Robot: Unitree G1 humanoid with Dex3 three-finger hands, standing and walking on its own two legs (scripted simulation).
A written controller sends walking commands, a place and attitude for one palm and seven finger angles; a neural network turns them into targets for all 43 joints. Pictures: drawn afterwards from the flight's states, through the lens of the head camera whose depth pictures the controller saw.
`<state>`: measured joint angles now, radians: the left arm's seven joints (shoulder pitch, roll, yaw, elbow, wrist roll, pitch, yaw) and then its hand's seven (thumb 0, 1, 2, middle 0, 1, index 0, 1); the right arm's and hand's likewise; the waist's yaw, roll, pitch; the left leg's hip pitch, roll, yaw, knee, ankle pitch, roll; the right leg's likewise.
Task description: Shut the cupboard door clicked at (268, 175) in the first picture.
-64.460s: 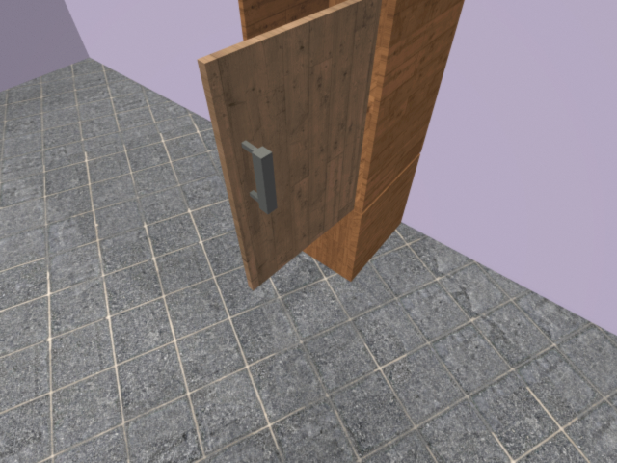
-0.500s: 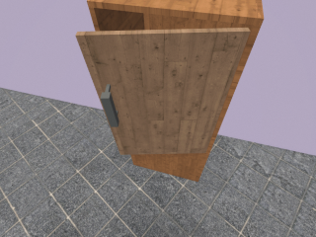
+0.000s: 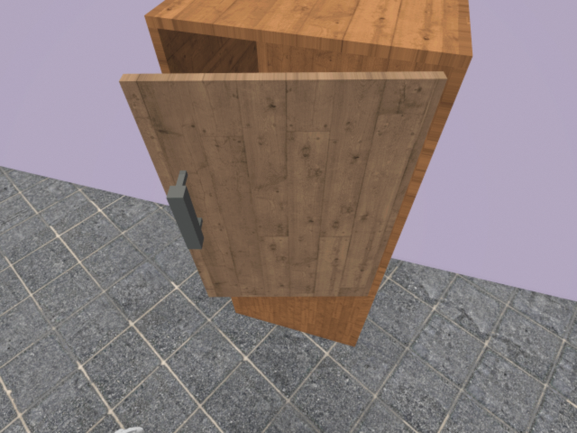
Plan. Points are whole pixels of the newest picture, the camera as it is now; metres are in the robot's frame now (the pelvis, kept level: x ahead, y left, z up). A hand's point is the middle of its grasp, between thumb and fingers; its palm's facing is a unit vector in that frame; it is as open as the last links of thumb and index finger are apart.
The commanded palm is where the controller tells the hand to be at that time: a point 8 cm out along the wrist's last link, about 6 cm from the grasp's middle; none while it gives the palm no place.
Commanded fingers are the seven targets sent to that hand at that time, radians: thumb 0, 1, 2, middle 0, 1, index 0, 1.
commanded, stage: raise the hand and make a fist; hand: left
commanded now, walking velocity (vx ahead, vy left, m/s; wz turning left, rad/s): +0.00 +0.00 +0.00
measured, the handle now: (189, 210) +0.44 +0.20 +0.03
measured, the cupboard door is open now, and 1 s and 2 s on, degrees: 17 17 17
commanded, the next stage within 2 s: bring the fist close to the handle in 1.90 s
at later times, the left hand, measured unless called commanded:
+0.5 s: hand out of the picture +0.12 +0.23 -0.04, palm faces +0.15 -0.99 -0.02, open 5.7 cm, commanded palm +0.10 +0.27 -0.04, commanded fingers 0.00 0.90 0.90 -0.68 -0.82 -0.68 -0.82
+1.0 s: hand (110, 424) +0.13 +0.23 -0.01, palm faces +0.03 -1.00 -0.05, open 3.5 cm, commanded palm +0.11 +0.28 +0.00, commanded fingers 0.00 0.90 0.90 -1.13 -1.32 -1.13 -1.32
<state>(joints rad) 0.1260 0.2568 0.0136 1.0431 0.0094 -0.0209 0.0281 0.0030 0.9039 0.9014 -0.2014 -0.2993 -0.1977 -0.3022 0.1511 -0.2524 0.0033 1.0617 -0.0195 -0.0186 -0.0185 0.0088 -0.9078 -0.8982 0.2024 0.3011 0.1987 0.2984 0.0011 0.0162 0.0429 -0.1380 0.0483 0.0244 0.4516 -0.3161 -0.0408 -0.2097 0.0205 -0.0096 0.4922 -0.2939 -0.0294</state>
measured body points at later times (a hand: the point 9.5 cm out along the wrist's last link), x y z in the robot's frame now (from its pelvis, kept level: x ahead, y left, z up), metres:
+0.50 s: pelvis -0.09 +0.01 -0.10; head -0.01 +0.01 +0.34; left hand +0.10 +0.28 -0.04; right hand +0.15 -0.21 -0.17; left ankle -0.07 +0.16 -0.74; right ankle -0.02 -0.09 -0.74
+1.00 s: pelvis -0.09 +0.05 -0.08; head -0.04 +0.05 +0.37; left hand +0.13 +0.28 -0.01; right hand +0.09 -0.19 -0.14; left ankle -0.07 +0.16 -0.74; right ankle -0.02 -0.09 -0.74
